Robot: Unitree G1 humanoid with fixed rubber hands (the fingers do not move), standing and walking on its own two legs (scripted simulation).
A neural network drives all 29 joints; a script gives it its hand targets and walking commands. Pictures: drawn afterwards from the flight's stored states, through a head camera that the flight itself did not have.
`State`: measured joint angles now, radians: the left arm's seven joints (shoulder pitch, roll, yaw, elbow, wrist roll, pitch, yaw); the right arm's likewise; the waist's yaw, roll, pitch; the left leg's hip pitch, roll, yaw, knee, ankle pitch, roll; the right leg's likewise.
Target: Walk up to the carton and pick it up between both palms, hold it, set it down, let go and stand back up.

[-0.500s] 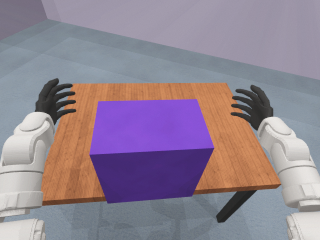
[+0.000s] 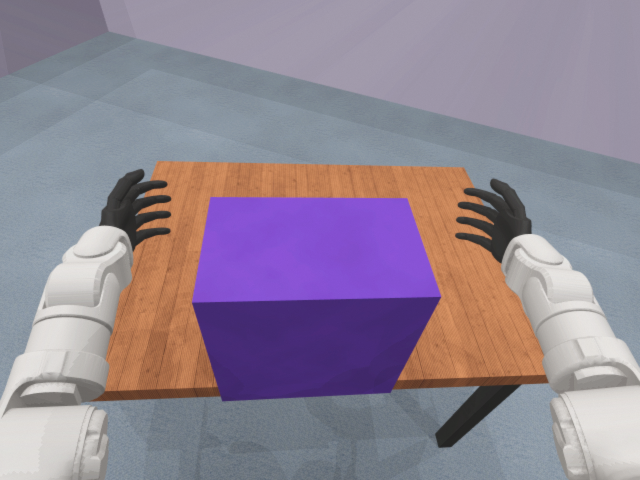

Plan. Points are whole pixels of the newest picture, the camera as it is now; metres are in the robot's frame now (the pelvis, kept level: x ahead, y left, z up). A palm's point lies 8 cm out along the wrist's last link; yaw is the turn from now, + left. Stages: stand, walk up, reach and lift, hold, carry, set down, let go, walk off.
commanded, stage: reach and lift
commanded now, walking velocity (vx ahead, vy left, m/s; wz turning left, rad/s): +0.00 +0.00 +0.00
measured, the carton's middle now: (309, 305) +0.41 +0.02 -0.04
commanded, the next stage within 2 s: none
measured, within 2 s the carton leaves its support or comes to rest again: neither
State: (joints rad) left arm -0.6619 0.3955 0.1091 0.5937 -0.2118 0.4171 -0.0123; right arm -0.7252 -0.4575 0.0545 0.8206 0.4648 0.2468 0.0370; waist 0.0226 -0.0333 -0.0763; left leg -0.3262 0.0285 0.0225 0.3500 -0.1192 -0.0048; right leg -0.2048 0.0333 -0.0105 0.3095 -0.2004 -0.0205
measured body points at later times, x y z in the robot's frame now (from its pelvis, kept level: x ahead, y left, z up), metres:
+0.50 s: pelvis +0.00 +0.00 -0.01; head +0.04 +0.01 +0.44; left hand +0.40 +0.24 +0.04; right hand +0.42 -0.22 +0.04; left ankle +0.03 +0.12 -0.75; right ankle -0.03 -0.11 -0.75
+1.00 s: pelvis -0.02 +0.00 -0.03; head +0.05 +0.01 +0.41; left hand +0.40 +0.23 +0.01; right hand +0.42 -0.22 +0.02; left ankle +0.03 +0.12 -0.75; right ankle -0.03 -0.11 -0.75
